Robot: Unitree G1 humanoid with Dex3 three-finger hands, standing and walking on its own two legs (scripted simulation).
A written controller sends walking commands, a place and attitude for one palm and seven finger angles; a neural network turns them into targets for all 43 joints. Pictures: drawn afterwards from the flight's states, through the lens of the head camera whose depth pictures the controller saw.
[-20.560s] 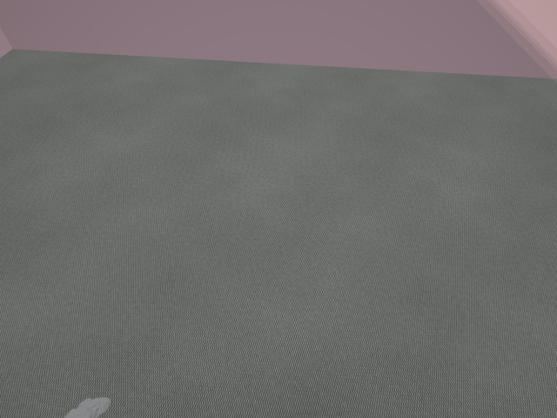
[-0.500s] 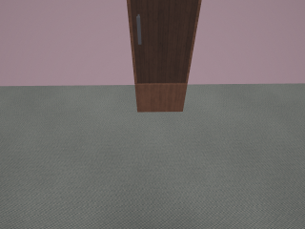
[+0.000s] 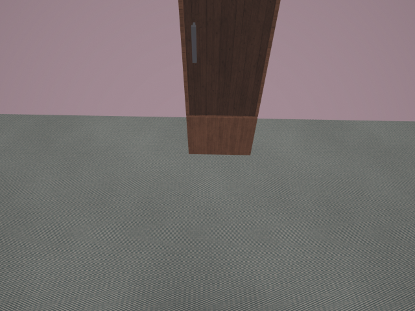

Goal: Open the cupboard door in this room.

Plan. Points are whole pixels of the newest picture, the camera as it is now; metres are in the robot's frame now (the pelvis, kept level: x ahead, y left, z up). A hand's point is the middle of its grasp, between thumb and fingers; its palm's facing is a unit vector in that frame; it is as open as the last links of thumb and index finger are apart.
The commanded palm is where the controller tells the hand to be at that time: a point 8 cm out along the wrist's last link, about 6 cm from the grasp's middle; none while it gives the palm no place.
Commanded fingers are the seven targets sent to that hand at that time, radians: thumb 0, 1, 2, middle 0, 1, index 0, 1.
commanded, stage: look at it before walking up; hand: left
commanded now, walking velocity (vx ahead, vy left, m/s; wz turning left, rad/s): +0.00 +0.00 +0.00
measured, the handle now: (194, 42) +1.17 +0.13 +0.00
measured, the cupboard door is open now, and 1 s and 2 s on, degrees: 0 0 0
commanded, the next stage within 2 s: walk to a spot facing it in 0.28 s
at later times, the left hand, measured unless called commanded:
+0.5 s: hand out of the picture -0.01 +0.17 -0.18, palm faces +0.03 -0.99 -0.16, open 7.4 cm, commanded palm none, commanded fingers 0.00 0.90 0.90 -0.20 -0.30 -0.20 -0.30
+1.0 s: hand (150, 296) +0.19 +0.15 -0.17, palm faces -0.17 -0.95 -0.26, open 7.3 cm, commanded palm none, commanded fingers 0.00 0.90 0.90 -0.20 -0.30 -0.20 -0.30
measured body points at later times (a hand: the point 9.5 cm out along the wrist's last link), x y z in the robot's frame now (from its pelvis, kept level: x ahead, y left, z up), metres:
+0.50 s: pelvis +0.00 +0.01 +0.00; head +0.01 +0.01 +0.45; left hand -0.01 +0.22 -0.16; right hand -0.04 -0.19 -0.17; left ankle -0.02 +0.13 -0.74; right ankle +0.00 -0.09 -0.74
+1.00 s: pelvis +0.12 -0.04 -0.01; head +0.16 -0.07 +0.43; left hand +0.20 +0.20 -0.15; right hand +0.11 -0.29 -0.17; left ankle +0.11 +0.11 -0.66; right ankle +0.11 -0.13 -0.74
